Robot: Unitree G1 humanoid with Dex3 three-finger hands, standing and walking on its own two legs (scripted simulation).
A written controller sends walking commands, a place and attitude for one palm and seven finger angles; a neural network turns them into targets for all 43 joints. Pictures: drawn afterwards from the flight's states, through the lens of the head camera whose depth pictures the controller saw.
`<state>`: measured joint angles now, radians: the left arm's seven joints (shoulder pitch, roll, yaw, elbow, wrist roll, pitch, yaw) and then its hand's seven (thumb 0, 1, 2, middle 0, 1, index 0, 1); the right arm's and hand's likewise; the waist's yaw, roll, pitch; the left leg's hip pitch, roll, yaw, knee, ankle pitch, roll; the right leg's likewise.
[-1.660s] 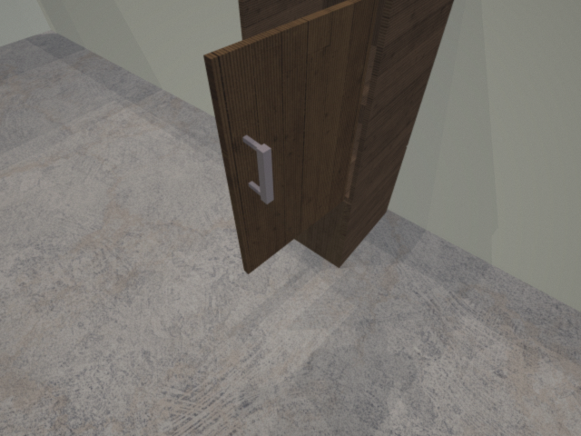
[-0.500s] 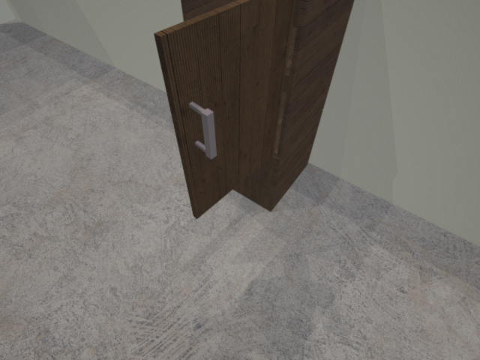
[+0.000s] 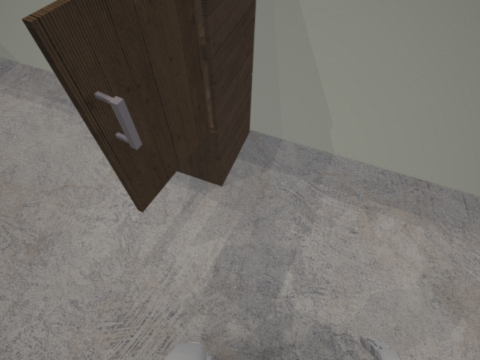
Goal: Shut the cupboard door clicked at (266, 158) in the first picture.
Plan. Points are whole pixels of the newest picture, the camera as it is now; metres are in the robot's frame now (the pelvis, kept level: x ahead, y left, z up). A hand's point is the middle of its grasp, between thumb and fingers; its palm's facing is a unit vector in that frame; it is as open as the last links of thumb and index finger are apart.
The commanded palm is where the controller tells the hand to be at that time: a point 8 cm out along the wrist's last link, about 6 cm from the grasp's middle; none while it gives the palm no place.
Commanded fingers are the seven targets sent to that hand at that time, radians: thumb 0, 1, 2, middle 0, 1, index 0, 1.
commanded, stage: walk around to get in front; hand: left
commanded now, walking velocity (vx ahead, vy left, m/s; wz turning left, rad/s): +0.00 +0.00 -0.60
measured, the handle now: (119, 121) +0.53 +0.32 +0.02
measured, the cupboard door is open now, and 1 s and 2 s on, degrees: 83 83 83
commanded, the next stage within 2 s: none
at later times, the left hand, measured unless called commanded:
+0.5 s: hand (155, 348) +0.14 +0.18 -0.17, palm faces -0.29 -0.92 -0.28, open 7.4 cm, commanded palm none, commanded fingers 0.00 0.90 0.90 -0.20 -0.30 -0.20 -0.30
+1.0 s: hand (204, 326) +0.18 +0.09 -0.17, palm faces -0.56 -0.78 -0.28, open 7.4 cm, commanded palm none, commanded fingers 0.00 0.90 0.90 -0.20 -0.30 -0.20 -0.30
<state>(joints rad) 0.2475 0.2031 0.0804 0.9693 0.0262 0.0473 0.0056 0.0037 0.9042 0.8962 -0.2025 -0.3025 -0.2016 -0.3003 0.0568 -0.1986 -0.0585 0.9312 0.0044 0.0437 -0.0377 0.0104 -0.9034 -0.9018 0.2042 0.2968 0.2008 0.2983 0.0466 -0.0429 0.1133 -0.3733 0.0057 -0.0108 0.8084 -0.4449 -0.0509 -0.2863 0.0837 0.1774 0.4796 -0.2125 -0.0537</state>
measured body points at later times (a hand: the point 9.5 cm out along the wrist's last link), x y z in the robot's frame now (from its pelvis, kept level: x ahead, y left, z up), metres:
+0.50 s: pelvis -0.01 -0.01 -0.01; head +0.06 -0.02 +0.43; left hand +0.15 +0.23 -0.15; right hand +0.00 -0.30 -0.15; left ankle +0.03 +0.13 -0.69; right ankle -0.03 -0.12 -0.74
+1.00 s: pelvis -0.02 -0.03 -0.01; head +0.02 -0.07 +0.43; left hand +0.21 +0.13 -0.15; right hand -0.13 -0.28 -0.16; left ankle +0.05 +0.10 -0.69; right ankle -0.09 -0.12 -0.74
